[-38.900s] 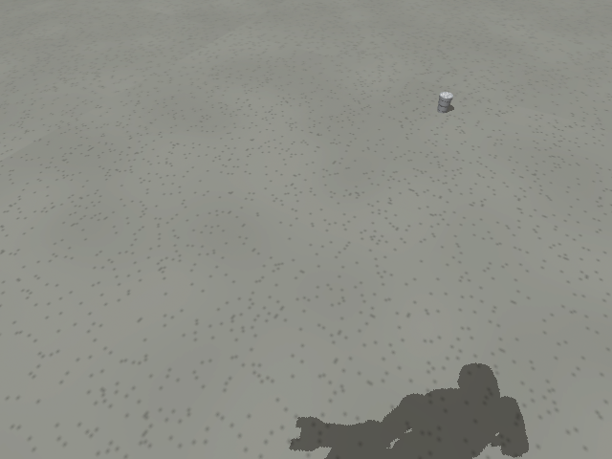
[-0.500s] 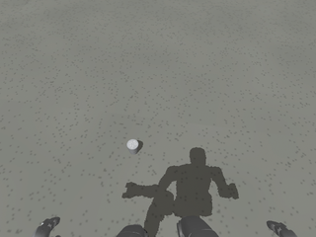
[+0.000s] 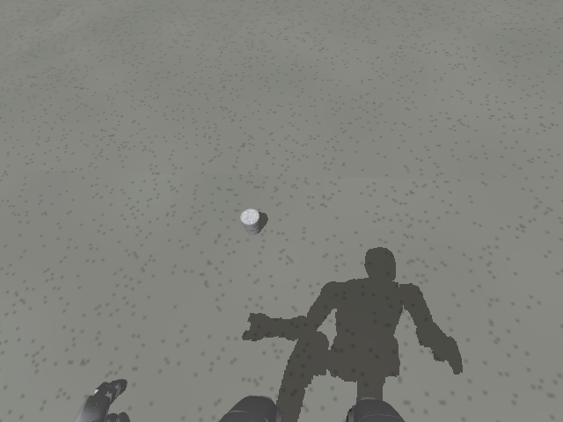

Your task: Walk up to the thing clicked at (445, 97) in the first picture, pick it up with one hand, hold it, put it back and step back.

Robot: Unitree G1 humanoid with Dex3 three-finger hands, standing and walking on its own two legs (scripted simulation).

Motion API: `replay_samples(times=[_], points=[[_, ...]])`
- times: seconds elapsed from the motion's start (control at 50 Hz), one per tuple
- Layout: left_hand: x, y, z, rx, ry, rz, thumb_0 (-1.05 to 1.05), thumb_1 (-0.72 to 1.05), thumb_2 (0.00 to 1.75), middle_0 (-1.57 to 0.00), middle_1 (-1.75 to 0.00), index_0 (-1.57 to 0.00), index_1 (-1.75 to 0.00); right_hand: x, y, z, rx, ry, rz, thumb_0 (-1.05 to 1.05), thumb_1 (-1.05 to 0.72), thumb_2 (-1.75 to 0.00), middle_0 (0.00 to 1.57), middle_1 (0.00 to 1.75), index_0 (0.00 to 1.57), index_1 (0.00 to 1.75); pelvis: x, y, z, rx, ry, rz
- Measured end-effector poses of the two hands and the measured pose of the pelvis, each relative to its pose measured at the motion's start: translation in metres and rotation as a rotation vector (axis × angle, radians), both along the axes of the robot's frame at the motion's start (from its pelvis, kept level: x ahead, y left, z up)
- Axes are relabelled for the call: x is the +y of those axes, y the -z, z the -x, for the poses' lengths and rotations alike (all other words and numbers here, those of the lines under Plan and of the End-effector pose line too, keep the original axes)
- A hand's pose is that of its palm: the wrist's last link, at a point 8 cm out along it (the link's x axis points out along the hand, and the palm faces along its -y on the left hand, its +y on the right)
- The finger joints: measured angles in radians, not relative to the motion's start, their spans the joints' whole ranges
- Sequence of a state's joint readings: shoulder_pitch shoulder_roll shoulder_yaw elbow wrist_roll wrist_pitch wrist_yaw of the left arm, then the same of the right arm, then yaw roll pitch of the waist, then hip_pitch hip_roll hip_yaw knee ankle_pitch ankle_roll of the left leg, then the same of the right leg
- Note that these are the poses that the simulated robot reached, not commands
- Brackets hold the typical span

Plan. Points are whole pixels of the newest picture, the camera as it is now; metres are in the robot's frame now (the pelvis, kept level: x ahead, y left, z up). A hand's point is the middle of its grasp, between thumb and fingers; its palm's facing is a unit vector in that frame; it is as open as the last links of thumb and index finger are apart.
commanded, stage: step back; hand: left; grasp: from above
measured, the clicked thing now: (251, 223) +0.85 +0.23 -0.71
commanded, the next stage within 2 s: stand in 1.60 s
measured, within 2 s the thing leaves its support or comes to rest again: neither
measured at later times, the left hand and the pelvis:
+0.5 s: hand out of the picture -0.08 +0.27 -0.15, palm faces -0.06 -0.92 -0.40, open 7.4 cm; pelvis -0.16 +0.00 +0.00, yaw -3 degrees
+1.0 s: hand out of the picture -0.09 +0.28 -0.14, palm faces -0.04 -0.93 -0.36, open 7.4 cm; pelvis -0.18 +0.01 +0.01, yaw -1 degrees
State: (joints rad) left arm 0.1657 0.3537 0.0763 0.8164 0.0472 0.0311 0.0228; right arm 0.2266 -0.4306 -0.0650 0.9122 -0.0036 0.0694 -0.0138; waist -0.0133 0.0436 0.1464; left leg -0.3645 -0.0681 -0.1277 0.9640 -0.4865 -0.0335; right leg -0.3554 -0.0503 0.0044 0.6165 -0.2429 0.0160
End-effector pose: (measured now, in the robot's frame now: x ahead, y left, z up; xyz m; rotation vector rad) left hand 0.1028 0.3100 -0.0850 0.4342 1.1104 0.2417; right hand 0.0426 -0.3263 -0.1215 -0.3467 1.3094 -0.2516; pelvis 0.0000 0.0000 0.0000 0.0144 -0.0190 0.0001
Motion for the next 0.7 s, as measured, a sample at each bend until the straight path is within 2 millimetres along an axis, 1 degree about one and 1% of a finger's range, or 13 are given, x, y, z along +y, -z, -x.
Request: replay_samples(times=[0.06, 0.08, 0.12, 0.16, 0.24, 0.3, 0.38, 0.44, 0.46, 0.5, 0.56, 0.64, 0.7], points=[[0.01, 0.011, -0.004, -0.08, 0.004, 0.018, 0.01, 0.9, 0.9, -0.2, -0.3, -0.2, -0.3, 0.01, 0.003, 0.022, 0.029, -0.035, 0.023, 0.01, -0.9, -0.9, 0.2, 0.3, 0.2, 0.3, 0.008, 0.01, 0.023, -0.005, -0.043, 0.016], [0.014, 0.016, -0.002, -0.095, 0.003, 0.026, 0.0, 0.9, 0.9, -0.2, -0.3, -0.2, -0.3, 0.015, 0.002, 0.029, 0.032, -0.037, 0.028, 0.01, -0.9, -0.9, 0.2, 0.3, 0.2, 0.3, 0.01, 0.012, 0.032, -0.017, -0.045, -0.005], [0.016, 0.023, 0.006, -0.1, 0.0, 0.048, 0.0, 0.91, 0.9, -0.2, -0.3, -0.2, -0.3, 0.025, -0.004, 0.04, 0.024, -0.041, 0.023, 0.01, -0.9, -0.89, 0.2, 0.3, 0.2, 0.3, 0.014, 0.011, 0.047, -0.035, -0.021, -0.032], [0.015, 0.024, 0.019, -0.075, -0.002, 0.067, 0.0, 0.91, 0.9, -0.2, -0.3, -0.2, -0.3, 0.032, -0.012, 0.049, 0.0, -0.049, 0.015, 0.01, -0.9, -0.89, 0.2, 0.3, 0.2, 0.3, 0.017, 0.006, 0.058, -0.033, -0.028, 0.008], [0.012, 0.022, 0.05, -0.042, -0.015, 0.1, 0.0, 0.91, 0.9, -0.2, -0.3, -0.2, -0.3, 0.036, -0.029, 0.056, -0.047, -0.067, 0.025, 0.01, -0.9, -0.89, 0.2, 0.3, 0.21, 0.3, 0.016, -0.005, 0.079, -0.007, -0.02, 0.038], [0.012, 0.024, 0.08, -0.014, -0.014, 0.094, 0.0, 0.91, 0.9, -0.2, -0.3, -0.2, -0.3, 0.034, -0.032, 0.055, -0.1, -0.079, 0.031, 0.01, -0.9, -0.89, 0.2, 0.3, 0.21, 0.3, 0.015, -0.006, 0.097, 0.001, 0.002, 0.036], [0.009, 0.029, 0.123, 0.039, 0.004, 0.072, 0.0, 0.91, 0.9, -0.2, -0.3, -0.2, -0.3, 0.027, -0.026, 0.058, -0.18, -0.084, 0.024, 0.01, -0.9, -0.89, 0.2, 0.3, 0.21, 0.3, 0.011, 0.002, 0.124, -0.003, 0.047, 0.02], [0.003, 0.032, 0.156, 0.078, 0.007, 0.053, 0.0, 0.91, 0.9, -0.2, -0.3, -0.2, -0.3, 0.018, -0.014, 0.068, -0.221, -0.066, 0.008, 0.01, -0.9, -0.89, 0.2, 0.3, 0.21, 0.3, 0.007, 0.009, 0.144, -0.031, 0.064, 0.052], [0.0, 0.03, 0.168, 0.088, 0.006, 0.055, 0.0, 0.91, 0.9, -0.2, -0.3, -0.2, -0.3, 0.018, -0.012, 0.074, -0.223, -0.057, 0.001, 0.01, -0.9, -0.89, 0.2, 0.3, 0.2, 0.3, 0.006, 0.008, 0.15, -0.04, 0.053, 0.071], [-0.002, 0.025, 0.188, 0.097, -0.003, 0.059, 0.01, 0.91, 0.9, -0.2, -0.3, -0.2, -0.3, 0.02, -0.011, 0.09, -0.209, -0.041, -0.016, 0.01, -0.9, -0.89, 0.2, 0.3, 0.2, 0.3, 0.004, 0.005, 0.157, -0.037, 0.061, 0.047], [0.0, 0.017, 0.208, 0.103, -0.024, 0.054, 0.01, 0.91, 0.9, -0.2, -0.3, -0.2, -0.3, 0.023, -0.011, 0.116, -0.176, -0.022, -0.04, 0.01, -0.9, -0.89, 0.2, 0.3, 0.2, 0.3, 0.006, -0.001, 0.165, -0.03, 0.066, 0.009], [0.01, 0.013, 0.216, 0.061, -0.035, 0.053, 0.01, 0.9, 0.9, -0.2, -0.3, -0.2, -0.3, 0.026, -0.007, 0.151, -0.106, -0.031, -0.032, 0.01, -0.9, -0.89, 0.2, 0.3, 0.2, 0.3, 0.013, -0.002, 0.177, -0.013, 0.029, 0.011], [0.022, 0.017, 0.218, 0.026, -0.045, 0.065, 0.01, 0.9, 0.9, -0.2, -0.3, -0.2, -0.3, 0.034, -0.004, 0.172, -0.053, -0.048, -0.018, 0.01, -0.9, -0.89, 0.2, 0.3, 0.2, 0.3, 0.022, 0.002, 0.185, -0.011, -0.006, 0.018]])
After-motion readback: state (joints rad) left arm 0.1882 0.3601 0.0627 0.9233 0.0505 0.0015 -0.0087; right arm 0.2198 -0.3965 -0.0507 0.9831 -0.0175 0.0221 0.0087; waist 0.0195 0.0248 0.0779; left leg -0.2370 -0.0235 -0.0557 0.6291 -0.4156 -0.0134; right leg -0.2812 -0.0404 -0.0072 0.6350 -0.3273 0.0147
